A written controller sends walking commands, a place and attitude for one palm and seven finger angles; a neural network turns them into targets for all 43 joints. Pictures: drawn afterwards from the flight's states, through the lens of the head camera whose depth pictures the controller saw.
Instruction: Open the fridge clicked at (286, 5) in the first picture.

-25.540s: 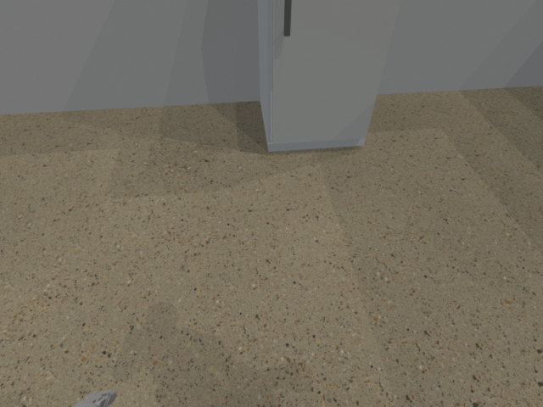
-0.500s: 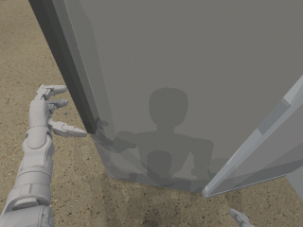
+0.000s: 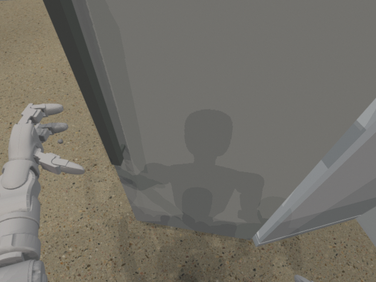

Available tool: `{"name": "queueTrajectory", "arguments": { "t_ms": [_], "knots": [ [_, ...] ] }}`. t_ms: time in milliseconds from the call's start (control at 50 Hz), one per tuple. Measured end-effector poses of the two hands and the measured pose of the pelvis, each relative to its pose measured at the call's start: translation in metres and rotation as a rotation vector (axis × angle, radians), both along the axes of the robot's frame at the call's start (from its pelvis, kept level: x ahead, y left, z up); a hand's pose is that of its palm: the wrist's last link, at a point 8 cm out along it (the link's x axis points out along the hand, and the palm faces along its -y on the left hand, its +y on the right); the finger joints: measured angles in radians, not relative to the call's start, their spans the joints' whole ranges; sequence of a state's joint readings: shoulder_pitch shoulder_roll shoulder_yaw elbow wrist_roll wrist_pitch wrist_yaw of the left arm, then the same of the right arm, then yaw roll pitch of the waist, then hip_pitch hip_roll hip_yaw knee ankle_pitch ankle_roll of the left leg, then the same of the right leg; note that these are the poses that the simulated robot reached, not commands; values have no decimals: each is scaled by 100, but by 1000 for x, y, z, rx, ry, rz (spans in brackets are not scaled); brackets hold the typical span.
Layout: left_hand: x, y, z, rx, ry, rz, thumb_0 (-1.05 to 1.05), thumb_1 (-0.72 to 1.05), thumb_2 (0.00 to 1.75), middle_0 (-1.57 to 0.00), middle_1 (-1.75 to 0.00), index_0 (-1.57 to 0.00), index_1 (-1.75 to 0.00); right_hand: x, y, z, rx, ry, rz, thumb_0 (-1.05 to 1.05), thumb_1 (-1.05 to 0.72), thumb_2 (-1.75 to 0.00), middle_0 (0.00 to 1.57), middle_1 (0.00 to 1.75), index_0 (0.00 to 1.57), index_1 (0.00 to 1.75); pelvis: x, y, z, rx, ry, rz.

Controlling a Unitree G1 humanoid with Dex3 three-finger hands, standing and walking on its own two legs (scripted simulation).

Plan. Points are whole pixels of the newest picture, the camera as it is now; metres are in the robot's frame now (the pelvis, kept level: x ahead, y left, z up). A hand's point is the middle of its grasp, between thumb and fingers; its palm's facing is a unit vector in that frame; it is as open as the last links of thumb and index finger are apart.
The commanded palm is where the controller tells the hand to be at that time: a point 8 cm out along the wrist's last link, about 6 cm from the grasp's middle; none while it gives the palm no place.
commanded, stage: slip the hand off the handle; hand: left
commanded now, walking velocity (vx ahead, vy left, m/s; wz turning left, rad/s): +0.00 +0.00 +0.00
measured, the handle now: (96, 86) +0.44 +0.20 +0.19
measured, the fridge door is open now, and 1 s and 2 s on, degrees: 67 67 67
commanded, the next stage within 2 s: draw the hand back to the body in 0.76 s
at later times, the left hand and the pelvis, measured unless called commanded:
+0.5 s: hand (50, 183) +0.28 +0.27 +0.09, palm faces +0.28 -0.94 -0.18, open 14.7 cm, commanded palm +0.24 +0.31 +0.10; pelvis +0.00 -0.01 +0.00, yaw +1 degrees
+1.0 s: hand (49, 185) +0.27 +0.26 +0.10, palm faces +0.13 -0.99 +0.00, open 14.7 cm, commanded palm +0.22 +0.31 +0.11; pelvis +0.00 -0.02 +0.00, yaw +1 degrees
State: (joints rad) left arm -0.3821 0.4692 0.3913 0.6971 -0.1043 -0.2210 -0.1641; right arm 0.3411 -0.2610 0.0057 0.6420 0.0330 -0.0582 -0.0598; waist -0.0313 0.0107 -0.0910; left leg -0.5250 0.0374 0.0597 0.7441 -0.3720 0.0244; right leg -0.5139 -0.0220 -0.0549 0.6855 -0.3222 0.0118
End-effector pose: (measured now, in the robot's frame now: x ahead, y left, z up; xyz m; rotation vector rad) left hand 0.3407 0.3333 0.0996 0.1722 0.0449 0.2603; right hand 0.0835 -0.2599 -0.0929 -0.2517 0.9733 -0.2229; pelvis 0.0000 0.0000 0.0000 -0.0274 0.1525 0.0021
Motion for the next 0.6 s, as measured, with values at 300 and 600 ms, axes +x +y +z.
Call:
{"name": "queueTrajectory", "arguments": {
  "t_ms": [300, 600],
  "knots": [
    [-63, -17, -12, 11, -21, 23, -1, -54, 20, -26, -115, -25, -115, 38, 8, 9, 17, -141, 81, 2, -91, -90, 21, 30, 20, 30, -6, -6, -1, 5, -41, 11],
    [-113, -16, -12, -12, 38, 52, -1, -54, 20, -26, -115, -25, -115, 80, 10, 24, 35, -291, 148, 2, -91, -90, 21, 30, 20, 30, -5, -19, 2, 14, -69, 28]
  ]
}}
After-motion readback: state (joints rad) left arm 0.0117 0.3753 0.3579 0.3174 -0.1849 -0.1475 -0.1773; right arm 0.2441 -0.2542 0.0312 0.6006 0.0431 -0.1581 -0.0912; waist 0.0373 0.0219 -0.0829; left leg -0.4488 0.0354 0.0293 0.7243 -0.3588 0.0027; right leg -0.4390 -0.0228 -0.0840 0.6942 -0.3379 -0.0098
